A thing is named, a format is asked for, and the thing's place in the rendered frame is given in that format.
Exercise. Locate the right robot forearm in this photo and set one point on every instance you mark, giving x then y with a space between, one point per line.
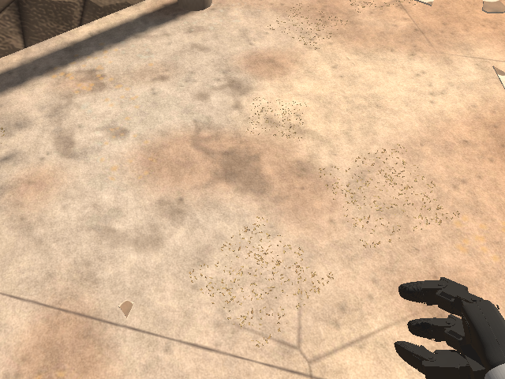
496 373

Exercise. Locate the right robot hand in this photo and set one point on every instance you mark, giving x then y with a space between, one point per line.
479 336

